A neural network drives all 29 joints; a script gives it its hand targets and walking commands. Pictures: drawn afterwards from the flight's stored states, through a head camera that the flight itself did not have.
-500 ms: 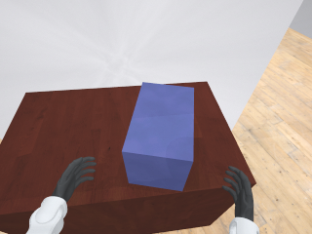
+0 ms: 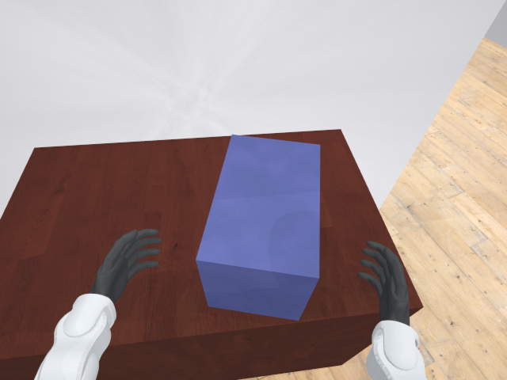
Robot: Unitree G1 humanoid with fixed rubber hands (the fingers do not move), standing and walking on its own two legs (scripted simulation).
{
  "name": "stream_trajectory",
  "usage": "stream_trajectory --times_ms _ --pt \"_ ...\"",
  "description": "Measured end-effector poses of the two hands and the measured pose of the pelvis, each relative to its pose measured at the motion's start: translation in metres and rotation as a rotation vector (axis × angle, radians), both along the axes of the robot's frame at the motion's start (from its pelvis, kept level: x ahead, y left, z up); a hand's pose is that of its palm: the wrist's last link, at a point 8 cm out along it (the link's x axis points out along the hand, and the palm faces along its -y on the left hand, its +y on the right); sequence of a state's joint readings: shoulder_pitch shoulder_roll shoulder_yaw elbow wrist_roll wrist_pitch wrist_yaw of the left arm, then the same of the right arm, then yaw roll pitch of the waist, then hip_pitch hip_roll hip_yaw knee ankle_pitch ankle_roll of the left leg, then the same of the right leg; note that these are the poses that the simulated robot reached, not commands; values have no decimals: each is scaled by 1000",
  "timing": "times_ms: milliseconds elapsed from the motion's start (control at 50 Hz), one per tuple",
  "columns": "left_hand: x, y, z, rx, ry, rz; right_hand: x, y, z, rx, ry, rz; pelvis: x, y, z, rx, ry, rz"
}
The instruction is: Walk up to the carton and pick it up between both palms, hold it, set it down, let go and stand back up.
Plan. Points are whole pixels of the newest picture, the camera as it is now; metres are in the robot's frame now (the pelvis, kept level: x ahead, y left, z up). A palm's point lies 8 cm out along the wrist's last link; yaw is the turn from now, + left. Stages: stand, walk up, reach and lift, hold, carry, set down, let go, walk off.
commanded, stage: reach and lift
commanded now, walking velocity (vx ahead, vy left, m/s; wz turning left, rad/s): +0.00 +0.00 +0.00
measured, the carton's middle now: (264, 225) +0.39 +0.01 -0.03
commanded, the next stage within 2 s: none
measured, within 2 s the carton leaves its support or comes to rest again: neither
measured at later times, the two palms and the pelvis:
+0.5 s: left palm (138, 213) +0.33 +0.21 +0.08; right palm (387, 247) +0.29 -0.16 +0.07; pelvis +0.00 +0.00 +0.00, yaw +0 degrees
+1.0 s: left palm (154, 169) +0.40 +0.20 +0.11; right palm (383, 213) +0.34 -0.17 +0.08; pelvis +0.00 +0.01 +0.00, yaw +0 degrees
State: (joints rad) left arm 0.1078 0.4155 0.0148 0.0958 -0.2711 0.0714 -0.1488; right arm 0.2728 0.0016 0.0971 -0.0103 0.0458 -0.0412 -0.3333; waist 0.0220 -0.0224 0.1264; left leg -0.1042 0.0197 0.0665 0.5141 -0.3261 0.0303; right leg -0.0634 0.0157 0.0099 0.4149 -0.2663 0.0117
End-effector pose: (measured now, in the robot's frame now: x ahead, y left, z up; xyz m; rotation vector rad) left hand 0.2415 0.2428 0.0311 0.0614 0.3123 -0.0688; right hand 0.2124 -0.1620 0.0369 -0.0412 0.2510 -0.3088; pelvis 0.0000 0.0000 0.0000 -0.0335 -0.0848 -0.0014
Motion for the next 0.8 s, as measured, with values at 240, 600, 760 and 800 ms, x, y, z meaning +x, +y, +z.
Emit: stream_trajectory --times_ms 240,600,760,800 --pt "35 -15 37 -14 -75 -28 34 7 12 -13 -15 35 -6 0 0 0 -8 1" --pt "99 -33 58 12 -82 -76 83 -1 28 -22 -22 -9 -2 5 2 -9 15 4" --pt "117 -35 67 13 -85 -63 99 -3 37 -19 -48 -21 -2 6 2 -11 16 5" --pt "122 -36 67 13 -76 -62 104 -4 40 -19 -53 -25 -3 6 2 -11 16 5"
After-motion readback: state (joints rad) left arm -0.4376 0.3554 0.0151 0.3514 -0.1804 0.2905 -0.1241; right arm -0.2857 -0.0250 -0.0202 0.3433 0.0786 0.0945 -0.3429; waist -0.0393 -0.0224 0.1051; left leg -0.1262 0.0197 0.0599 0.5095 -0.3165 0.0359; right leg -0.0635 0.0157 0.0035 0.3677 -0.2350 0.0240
